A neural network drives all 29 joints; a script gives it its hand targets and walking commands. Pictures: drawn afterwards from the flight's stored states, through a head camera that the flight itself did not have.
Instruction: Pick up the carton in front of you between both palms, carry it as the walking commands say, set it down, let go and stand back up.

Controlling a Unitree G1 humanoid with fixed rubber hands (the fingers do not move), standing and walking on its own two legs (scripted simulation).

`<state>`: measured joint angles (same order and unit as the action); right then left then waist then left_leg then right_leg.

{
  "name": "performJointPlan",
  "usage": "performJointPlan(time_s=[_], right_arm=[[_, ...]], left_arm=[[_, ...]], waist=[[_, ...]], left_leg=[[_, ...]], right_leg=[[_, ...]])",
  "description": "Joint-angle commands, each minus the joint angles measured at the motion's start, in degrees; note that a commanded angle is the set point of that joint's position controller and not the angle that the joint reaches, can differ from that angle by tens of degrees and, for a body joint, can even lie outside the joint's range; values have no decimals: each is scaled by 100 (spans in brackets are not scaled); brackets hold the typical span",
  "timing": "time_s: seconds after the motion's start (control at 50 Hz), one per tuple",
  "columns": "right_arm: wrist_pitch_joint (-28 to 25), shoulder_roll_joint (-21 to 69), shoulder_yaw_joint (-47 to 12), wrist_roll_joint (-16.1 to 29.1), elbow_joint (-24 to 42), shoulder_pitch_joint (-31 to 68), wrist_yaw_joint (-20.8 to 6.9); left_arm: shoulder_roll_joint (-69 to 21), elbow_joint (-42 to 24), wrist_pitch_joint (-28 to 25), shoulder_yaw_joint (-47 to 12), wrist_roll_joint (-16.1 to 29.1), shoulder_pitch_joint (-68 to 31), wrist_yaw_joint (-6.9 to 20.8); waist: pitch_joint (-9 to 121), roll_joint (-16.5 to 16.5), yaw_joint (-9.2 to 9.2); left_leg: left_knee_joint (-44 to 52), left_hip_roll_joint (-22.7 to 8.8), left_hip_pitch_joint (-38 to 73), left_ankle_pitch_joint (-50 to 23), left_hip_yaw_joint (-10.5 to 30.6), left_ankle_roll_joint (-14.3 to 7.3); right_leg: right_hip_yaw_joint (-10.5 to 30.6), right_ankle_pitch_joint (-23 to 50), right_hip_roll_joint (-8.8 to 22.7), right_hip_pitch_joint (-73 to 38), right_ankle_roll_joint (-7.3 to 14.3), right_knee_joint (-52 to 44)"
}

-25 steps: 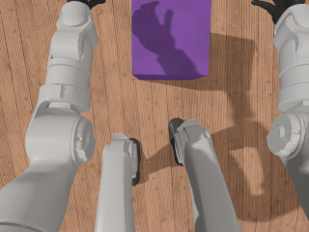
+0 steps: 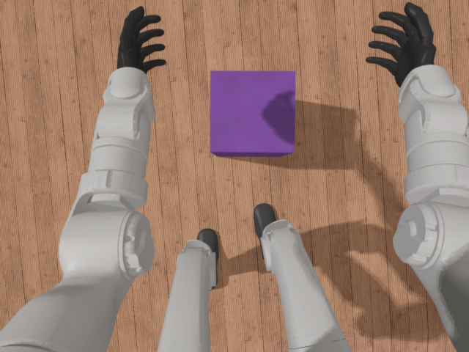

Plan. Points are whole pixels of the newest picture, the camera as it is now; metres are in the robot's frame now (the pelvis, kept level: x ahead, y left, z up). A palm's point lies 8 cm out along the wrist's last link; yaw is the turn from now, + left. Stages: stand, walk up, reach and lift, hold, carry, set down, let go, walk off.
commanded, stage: let go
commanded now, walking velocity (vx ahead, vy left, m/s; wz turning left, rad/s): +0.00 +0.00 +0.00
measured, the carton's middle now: (250, 120) +0.50 -0.09 -0.52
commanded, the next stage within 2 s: stand in 1.30 s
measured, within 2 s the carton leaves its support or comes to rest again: neither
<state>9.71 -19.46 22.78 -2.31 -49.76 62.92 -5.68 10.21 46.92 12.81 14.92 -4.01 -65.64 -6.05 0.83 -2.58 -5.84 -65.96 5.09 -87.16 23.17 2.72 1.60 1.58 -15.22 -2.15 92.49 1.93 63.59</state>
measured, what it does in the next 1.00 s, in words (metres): rises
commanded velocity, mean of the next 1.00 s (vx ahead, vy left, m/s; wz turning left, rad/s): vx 0.00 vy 0.00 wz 0.00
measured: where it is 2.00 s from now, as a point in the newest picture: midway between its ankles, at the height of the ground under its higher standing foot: (238, 256)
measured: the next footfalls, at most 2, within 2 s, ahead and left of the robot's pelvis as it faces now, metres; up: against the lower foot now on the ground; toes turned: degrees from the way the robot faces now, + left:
none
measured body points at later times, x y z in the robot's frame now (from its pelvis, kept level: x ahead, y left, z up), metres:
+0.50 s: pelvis +0.06 -0.01 +0.10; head +0.23 -0.03 +0.51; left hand +0.39 +0.16 -0.01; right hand +0.32 -0.28 +0.00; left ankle +0.05 +0.13 -0.61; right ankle +0.10 -0.09 -0.61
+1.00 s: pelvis +0.09 +0.04 +0.13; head +0.11 +0.04 +0.58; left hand +0.28 +0.27 +0.06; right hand +0.25 -0.20 +0.05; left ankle +0.05 +0.13 -0.61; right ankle +0.10 -0.09 -0.61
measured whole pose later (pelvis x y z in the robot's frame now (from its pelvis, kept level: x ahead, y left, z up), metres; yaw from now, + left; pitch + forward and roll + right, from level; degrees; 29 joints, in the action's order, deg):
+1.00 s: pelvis +0.09 +0.04 +0.13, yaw -3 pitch -2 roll -1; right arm 5.8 -12.7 2.7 -0.2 -24.5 -13.0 -4.4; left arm 12.0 24.3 5.4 2.1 0.1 13.2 3.0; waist -4.4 -2.0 0.2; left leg -25.8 3.1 -5.0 18.7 2.9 -3.2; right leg 3.2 -12.0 -1.9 9.8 -0.8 23.7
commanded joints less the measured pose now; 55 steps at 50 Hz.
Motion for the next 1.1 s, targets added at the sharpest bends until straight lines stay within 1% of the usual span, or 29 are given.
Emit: performJointPlan(time_s=[0.0, 0.06, 0.1, 0.18, 0.26, 0.38, 0.48, 0.62, 0.72, 0.76, 0.82, 0.88, 0.94, 1.0, 1.08], right_arm=[[-133, -760, 20, -226, 759, 436, -92], [-167, -707, -147, -379, 1110, -465, -180], [-221, -654, -275, -382, 1395, -988, -208], [-352, -505, -607, -201, 1840, -1804, -216], [-501, -250, -896, 14, 1971, -2786, -186], [-765, 59, -1249, 205, 2109, -4258, -70], [-947, 150, -1470, 290, 2408, -5357, 52], [-1063, 234, -1746, 376, 2866, -6730, 161], [-966, 209, -1865, 393, 3009, -7225, 162], [-888, 173, -1885, 378, 3039, -7344, 155], [-745, 117, -1873, 333, 3043, -7432, 147], [-591, 56, -1825, 268, 3039, -7423, 138], [-454, 30, -1793, 202, 3051, -7447, 139], [-362, 28, -1778, 155, 3054, -7442, 148], [-315, 37, -1761, 127, 3086, -7447, 148]], left_arm=[[164, -829, -95, 65, -238, -395, -94], [-78, -1319, -122, 12, -371, 541, -181], [-157, -1657, -203, -70, -378, 1073, -187], [-138, -2129, -419, -254, -287, 1888, -106], [-108, -2110, -636, -348, -256, 2810, 46], [-47, -1816, -945, -434, -207, 4256, 261], [91, -1855, -1162, -556, -112, 5240, 411], [307, -2225, -1353, -815, 101, 6440, 615], [387, -2473, -1308, -1018, 247, 7085, 736], [434, -2568, -1237, -1076, 284, 7281, 776], [511, -2678, -1100, -1128, 336, 7449, 832], [546, -2768, -945, -1163, 383, 7536, 879], [548, -2839, -810, -1204, 426, 7589, 912], [545, -2853, -717, -1223, 448, 7596, 927], [584, -2863, -653, -1192, 422, 7662, 910]], waist=[[6035, 122, -215], [5984, 253, -220], [5720, 358, -221], [5027, 473, -141], [4478, 491, -4], [3702, 617, 159], [2996, 603, 226], [1840, 395, 300], [914, 66, 451], [593, -75, 505], [190, -171, 546], [-120, -178, 566], [-282, -58, 550], [-348, 76, 519], [-302, 71, 538]], left_leg=[[1047, 121, 1618, -1158, -341, 219], [1410, 119, 1876, -1338, -341, 251], [1634, 105, 1861, -1314, -332, 248], [2032, 46, 1946, -963, -329, 211], [2343, -14, 2238, -756, -328, 133], [2765, -86, 2882, -780, -235, -30], [3175, -163, 3857, -840, -161, -113], [3920, -273, 5653, -1184, -85, -156], [4374, -421, 6560, -1531, -20, -121], [4525, -482, 6766, -1662, 16, -100], [4685, -558, 6922, -1769, 62, -89], [4787, -638, 6955, -1800, 106, -98], [4809, -690, 7030, -1940, 147, -109], [4754, -688, 7190, -2133, 174, -99], [4659, -655, 7433, -2520, 191, -63]], right_leg=[[-70, 2906, 38, -5983, -214, -460], [13, 3277, 53, -6787, -164, -750], [114, 3477, 88, -7276, -137, -940], [310, 3361, 170, -7961, -135, -1362], [493, 3175, 262, -8403, -174, -1739], [619, 3175, 362, -8758, -255, -2174], [514, 2876, 334, -8872, -299, -2605], [220, 2376, 189, -9054, -318, -3350], [44, 1819, 71, -9102, -286, -3750], [0, 1658, 17, -9189, -262, -3856], [-46, 1478, -47, -9315, -239, -3923], [-87, 1318, -101, -9418, -228, -3903], [-117, 1276, -132, -9475, -229, -3880], [-141, 1282, -130, -9422, -228, -3876], [-150, 1364, -128, -9363, -222, -3883]])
